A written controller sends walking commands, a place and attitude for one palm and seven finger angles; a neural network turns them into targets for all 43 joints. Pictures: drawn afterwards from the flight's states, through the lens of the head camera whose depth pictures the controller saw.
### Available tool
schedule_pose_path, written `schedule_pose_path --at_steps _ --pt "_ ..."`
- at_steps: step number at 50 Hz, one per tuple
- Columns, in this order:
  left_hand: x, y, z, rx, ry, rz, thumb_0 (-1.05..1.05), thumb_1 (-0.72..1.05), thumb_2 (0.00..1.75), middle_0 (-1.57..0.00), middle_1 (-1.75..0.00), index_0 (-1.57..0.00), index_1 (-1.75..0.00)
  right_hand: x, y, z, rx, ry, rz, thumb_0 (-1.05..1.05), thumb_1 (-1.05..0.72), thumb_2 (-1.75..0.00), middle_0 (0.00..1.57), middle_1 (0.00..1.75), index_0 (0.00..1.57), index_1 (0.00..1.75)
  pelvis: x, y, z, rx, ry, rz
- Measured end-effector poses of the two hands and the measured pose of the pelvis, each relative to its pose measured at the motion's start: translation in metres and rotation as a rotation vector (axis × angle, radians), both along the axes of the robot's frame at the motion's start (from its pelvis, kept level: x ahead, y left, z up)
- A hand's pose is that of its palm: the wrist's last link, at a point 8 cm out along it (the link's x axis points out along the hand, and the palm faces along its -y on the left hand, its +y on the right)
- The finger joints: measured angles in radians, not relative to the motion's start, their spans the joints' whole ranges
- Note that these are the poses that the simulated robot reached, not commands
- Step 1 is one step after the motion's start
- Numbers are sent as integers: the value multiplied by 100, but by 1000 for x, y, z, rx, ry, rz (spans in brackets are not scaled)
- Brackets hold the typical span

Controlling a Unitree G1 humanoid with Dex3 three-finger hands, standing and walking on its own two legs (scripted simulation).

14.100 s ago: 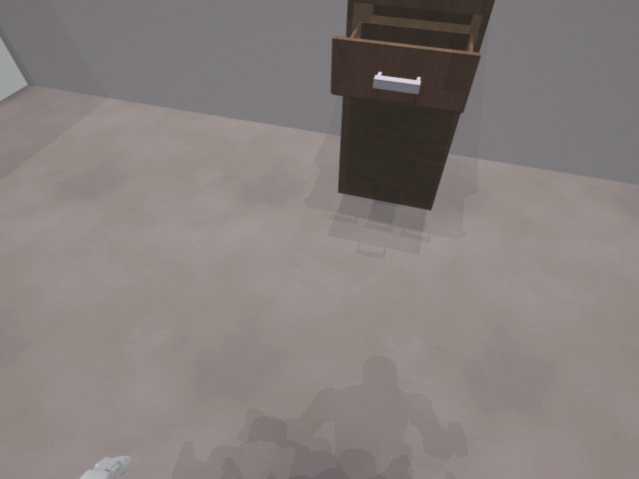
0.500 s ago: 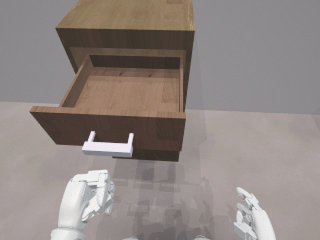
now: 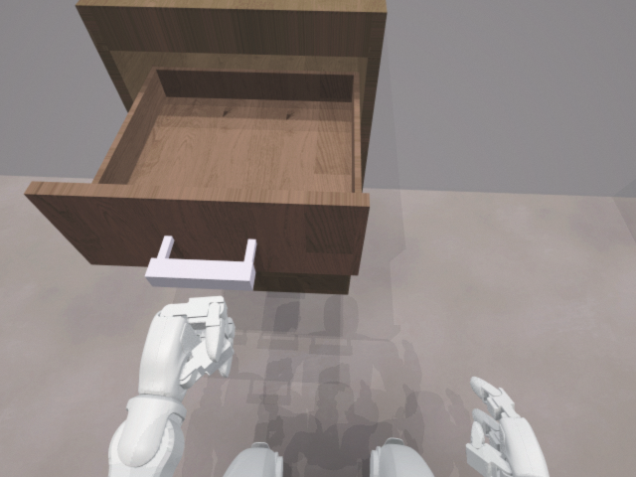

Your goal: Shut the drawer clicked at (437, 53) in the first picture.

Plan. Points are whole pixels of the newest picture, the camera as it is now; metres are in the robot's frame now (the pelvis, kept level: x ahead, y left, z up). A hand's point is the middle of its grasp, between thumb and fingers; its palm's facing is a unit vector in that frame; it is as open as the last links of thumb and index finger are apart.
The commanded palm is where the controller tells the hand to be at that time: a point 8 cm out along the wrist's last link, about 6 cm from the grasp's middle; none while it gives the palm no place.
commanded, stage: bring the fist close to the handle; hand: left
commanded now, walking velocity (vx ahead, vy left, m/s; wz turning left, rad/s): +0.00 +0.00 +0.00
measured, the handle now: (205, 259) +0.37 +0.16 +0.05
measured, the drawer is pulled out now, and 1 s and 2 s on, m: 0.30 0.28 0.15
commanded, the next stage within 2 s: push the drawer shut in 0.44 s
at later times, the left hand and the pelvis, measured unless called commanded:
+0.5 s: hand (232, 340) +0.27 +0.11 +0.05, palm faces -0.06 -1.00 -0.02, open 3.3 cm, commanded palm +0.24 +0.16 +0.05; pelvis +0.00 +0.00 +0.00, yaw +0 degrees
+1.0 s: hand (245, 308) +0.31 +0.10 +0.04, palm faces -0.08 -1.00 -0.05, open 2.9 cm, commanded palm +0.30 +0.16 +0.05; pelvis +0.00 +0.00 +0.00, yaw +0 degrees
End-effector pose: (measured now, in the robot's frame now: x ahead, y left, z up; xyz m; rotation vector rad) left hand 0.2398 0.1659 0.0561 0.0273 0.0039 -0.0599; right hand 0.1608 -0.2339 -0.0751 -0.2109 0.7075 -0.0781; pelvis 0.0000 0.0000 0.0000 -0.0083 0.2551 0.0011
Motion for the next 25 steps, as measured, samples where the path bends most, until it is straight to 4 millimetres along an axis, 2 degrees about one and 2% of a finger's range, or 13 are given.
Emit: schedule_pose_path --at_steps 7,25 --pt "12 0 -8 -7 2 -4 1 90 90 -139 -160 -140 -160 0 0 -8 6 28 -9 1 -90 -90 20 30 20 30 0 1 -5 1 20 -3" --pt "8 -2 -5 -5 5 -1 1 90 90 -140 -160 -140 -160 6 4 -7 11 41 -10 1 -90 -90 20 30 20 30 5 2 -3 -2 23 0"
